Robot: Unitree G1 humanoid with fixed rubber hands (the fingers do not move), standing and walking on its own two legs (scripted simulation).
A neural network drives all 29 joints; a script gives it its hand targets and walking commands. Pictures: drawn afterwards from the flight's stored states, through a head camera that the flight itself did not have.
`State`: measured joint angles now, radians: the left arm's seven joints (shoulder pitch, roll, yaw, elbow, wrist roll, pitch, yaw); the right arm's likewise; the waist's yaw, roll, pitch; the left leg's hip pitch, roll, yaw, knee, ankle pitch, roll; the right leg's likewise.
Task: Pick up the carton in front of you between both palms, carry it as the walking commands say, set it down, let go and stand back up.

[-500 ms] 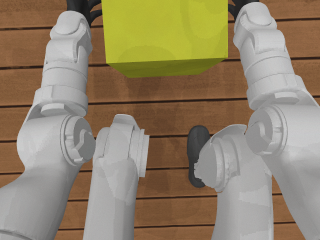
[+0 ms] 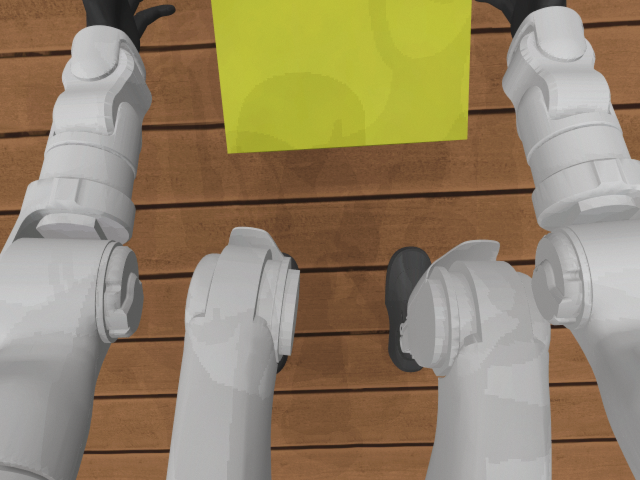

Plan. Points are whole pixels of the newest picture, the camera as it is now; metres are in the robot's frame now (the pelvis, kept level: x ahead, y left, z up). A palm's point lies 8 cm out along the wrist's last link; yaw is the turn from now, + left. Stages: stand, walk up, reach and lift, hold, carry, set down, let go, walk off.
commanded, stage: set down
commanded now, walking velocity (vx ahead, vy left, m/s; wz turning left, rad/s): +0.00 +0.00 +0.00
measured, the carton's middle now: (336, 56) +0.51 +0.02 -0.24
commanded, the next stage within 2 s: let go in 0.96 s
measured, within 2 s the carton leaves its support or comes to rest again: neither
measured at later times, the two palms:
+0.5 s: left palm out of the picture +0.51 +0.23 +0.01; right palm out of the picture +0.54 -0.16 +0.00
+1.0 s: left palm out of the picture +0.50 +0.24 +0.16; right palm out of the picture +0.54 -0.16 +0.16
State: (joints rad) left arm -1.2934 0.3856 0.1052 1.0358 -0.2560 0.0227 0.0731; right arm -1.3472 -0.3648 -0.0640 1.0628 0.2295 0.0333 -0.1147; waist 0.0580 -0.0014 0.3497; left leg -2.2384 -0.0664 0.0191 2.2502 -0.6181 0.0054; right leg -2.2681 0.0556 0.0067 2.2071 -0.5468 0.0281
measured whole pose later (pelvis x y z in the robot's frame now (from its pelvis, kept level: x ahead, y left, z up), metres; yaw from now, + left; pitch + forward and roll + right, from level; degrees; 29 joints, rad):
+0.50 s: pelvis +0.02 +0.00 +0.12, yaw +0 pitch +45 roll +0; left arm -1.09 0.29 0.25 0.85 -0.12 0.11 0.05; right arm -1.14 -0.26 -0.21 0.88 0.05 0.13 -0.10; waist 0.06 -0.02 -0.02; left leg -2.05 -0.07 -0.01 1.83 -0.57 0.00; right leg -2.08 0.05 0.02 1.79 -0.51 0.02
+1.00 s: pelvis +0.04 -0.01 +0.26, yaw +0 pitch +45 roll +0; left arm -0.95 0.28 0.32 0.84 -0.04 0.09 -0.05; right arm -0.99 -0.19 -0.24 0.81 -0.03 0.14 -0.08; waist 0.05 -0.03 -0.10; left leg -1.63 -0.05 -0.03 1.26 -0.41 -0.01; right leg -1.66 0.05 0.03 1.24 -0.36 0.00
